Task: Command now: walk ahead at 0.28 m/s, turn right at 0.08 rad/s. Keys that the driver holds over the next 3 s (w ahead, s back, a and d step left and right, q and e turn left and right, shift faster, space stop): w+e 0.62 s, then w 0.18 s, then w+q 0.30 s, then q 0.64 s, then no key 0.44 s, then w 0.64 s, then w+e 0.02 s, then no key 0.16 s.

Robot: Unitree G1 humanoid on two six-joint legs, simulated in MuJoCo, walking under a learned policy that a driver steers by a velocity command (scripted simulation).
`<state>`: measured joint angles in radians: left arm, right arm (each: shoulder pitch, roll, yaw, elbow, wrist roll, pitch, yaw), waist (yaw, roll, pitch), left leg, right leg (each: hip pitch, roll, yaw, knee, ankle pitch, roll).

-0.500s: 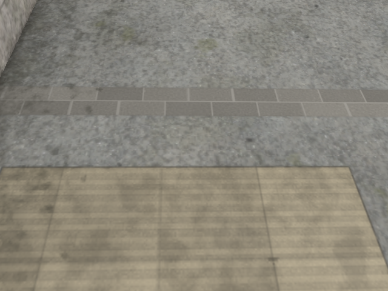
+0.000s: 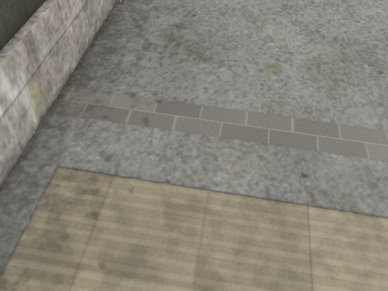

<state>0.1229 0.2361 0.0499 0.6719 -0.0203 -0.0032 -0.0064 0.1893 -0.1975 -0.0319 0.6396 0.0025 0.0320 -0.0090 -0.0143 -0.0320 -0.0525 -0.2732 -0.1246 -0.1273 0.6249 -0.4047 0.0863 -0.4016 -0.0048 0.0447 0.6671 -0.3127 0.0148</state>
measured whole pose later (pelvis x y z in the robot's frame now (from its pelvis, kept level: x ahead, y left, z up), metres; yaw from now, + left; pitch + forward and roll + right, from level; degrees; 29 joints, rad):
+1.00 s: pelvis +0.46 -0.15 +0.00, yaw -22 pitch +3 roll +0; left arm 0.12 0.24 0.05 0.68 0.00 -0.08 -0.03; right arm 0.33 -0.27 -0.06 0.83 0.04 -0.08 0.00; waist -0.03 0.01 0.04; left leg -0.37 0.05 -0.06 1.20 -0.42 0.02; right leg -0.43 0.00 -0.06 0.56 -0.18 -0.04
